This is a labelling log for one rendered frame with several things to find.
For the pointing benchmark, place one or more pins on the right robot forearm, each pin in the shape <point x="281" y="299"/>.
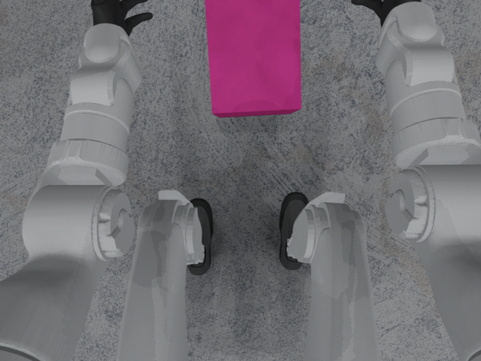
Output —
<point x="422" y="91"/>

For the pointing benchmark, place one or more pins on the left robot forearm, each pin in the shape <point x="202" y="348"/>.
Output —
<point x="92" y="147"/>

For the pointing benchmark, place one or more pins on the robot left hand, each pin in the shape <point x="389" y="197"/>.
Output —
<point x="114" y="12"/>

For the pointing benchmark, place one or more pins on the left robot upper arm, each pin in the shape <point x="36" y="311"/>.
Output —
<point x="72" y="232"/>

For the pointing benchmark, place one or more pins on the right robot upper arm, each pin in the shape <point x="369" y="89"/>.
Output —
<point x="438" y="209"/>

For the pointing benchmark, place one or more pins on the carton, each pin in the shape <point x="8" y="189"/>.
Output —
<point x="254" y="50"/>

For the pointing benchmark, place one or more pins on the left robot shin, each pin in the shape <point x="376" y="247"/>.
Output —
<point x="174" y="195"/>

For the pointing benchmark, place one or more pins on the robot right hand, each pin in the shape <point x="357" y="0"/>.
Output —
<point x="382" y="9"/>

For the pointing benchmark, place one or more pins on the robot left foot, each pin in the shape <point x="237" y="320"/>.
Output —
<point x="206" y="219"/>

